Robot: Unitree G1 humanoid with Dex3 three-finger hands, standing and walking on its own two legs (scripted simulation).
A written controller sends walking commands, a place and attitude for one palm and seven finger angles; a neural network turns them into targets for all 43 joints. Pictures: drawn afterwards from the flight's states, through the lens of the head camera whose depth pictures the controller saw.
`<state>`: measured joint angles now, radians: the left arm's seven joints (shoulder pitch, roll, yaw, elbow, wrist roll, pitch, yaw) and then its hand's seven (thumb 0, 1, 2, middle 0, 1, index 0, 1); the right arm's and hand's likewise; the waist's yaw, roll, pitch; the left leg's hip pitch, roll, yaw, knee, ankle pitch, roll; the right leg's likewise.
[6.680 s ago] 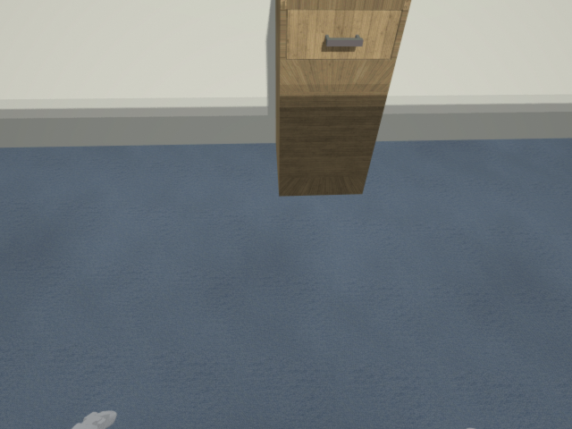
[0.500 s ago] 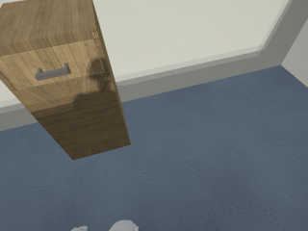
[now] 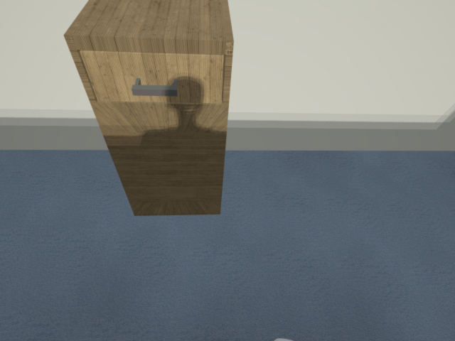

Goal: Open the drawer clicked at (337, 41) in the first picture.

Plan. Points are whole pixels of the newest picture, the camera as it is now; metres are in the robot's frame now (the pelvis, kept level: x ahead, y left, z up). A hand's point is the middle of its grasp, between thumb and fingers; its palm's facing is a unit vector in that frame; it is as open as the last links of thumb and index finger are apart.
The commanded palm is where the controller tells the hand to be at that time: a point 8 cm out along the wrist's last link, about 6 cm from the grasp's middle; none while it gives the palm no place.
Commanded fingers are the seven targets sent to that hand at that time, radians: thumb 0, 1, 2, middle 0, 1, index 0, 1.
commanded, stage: take the last steps up to it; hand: left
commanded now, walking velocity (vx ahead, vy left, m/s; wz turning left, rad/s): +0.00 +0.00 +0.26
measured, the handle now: (156, 86) +0.75 +0.26 +0.01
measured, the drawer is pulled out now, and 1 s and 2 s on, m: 0.00 0.00 0.00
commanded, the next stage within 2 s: come to a stop and stand still in 1.06 s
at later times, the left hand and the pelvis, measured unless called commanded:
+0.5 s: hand out of the picture -0.04 +0.12 -0.16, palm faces +0.19 -0.96 -0.21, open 7.4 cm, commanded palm none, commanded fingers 0.00 0.90 0.90 -0.20 -0.30 -0.20 -0.30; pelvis +0.03 -0.04 +0.01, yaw +7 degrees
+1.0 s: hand (123, 299) +0.22 +0.24 -0.17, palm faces +0.15 -0.97 -0.17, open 7.4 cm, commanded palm none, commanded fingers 0.00 0.90 0.90 -0.20 -0.30 -0.20 -0.30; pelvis +0.18 +0.04 +0.00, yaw +5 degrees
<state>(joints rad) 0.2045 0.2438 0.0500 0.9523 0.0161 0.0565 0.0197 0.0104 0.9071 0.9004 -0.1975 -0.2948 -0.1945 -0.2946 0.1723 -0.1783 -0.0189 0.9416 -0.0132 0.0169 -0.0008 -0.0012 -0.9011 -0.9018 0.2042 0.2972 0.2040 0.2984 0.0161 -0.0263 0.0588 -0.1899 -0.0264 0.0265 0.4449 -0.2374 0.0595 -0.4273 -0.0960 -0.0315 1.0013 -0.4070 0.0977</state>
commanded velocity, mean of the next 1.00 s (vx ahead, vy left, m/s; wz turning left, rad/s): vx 0.25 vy -0.02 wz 0.03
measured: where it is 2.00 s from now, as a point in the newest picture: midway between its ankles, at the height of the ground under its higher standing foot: (203, 337)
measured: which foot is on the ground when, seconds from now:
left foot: down 0.00-0.20, up 0.22-0.68, down 0.70-1.00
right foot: up 0.00-0.18, down 0.20-0.70, up 0.72-1.00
